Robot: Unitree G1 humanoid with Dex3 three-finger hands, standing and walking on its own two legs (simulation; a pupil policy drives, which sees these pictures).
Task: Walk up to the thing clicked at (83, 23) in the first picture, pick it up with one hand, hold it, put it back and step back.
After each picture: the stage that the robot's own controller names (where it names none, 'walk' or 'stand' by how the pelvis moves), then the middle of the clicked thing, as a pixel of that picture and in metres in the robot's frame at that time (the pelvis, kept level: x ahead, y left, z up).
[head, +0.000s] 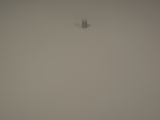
stand; (84, 23) +1.72 -0.05 -0.72
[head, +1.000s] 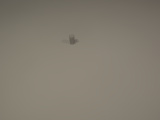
walk; (72, 39) +1.57 +0.22 -0.71
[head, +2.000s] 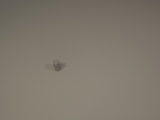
walk; (56, 65) +1.00 +0.34 -0.72
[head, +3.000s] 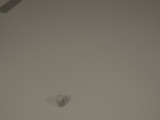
walk; (60, 101) +0.64 +0.26 -0.72
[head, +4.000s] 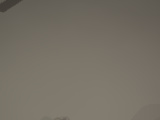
stand; out of the picture +0.43 +0.20 -0.71
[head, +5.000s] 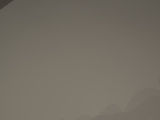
stand; out of the picture +0.36 +0.21 -0.72
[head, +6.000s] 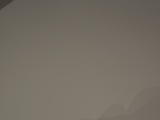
stand; out of the picture +0.34 +0.22 -0.71
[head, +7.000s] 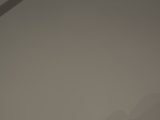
stand; out of the picture +0.37 +0.22 -0.73
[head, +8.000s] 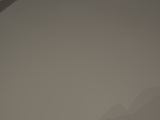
stand; out of the picture +0.36 +0.22 -0.73
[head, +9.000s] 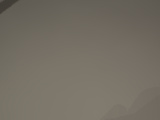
stand; out of the picture +0.35 +0.23 -0.73
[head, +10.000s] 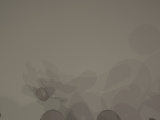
go down; (42, 94) +0.39 +0.22 -0.54
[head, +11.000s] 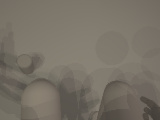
go down; (26, 64) +0.43 +0.26 -0.31
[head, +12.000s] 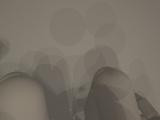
close in; out of the picture +0.41 +0.29 -0.25
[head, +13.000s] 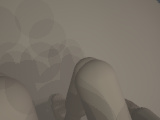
close; out of the picture +0.40 +0.31 -0.22
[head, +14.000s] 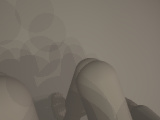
lift; out of the picture +0.39 +0.31 -0.22
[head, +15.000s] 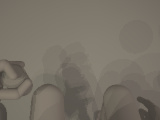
lift; (18, 81) +0.31 +0.23 -0.06
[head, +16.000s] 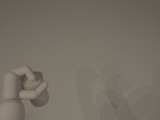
hold; (36, 90) +0.32 +0.17 +0.01
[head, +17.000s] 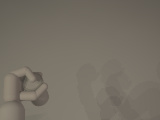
hold; (36, 90) +0.32 +0.17 -0.01
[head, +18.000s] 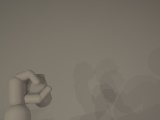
crouch; (39, 92) +0.32 +0.16 -0.05
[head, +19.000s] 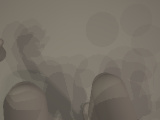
lower; out of the picture +0.45 +0.26 -0.12
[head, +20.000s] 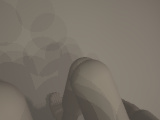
lower; out of the picture +0.40 +0.31 -0.22
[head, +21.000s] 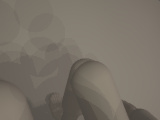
lower; out of the picture +0.40 +0.32 -0.23
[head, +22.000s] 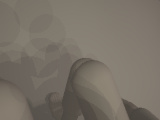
lower; out of the picture +0.40 +0.32 -0.22
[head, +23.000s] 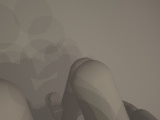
lower; out of the picture +0.40 +0.32 -0.22
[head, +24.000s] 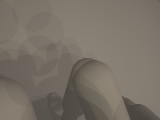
open; out of the picture +0.39 +0.30 -0.22
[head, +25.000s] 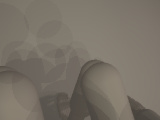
stand; out of the picture +0.39 +0.30 -0.23
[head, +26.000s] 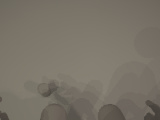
walk; (44, 90) +0.40 +0.22 -0.52
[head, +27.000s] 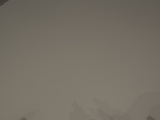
stand; out of the picture +0.37 +0.20 -0.66
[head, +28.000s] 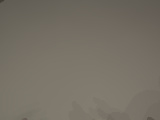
stand; out of the picture +0.36 +0.20 -0.67
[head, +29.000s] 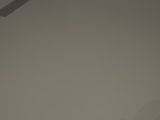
stand; out of the picture +0.39 +0.19 -0.72
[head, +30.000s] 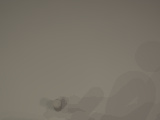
walk; (57, 105) +0.42 +0.14 -0.71
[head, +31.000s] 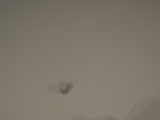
walk; (63, 88) +0.61 +0.19 -0.69
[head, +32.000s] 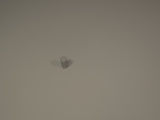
walk; (64, 62) +0.94 +0.23 -0.70
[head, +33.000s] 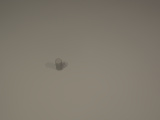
stand; (59, 64) +0.99 +0.22 -0.71
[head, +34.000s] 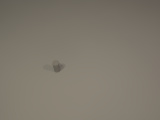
stand; (56, 66) +0.99 +0.25 -0.72
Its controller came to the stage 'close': yes
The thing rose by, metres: 0.70
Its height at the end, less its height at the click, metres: +0.00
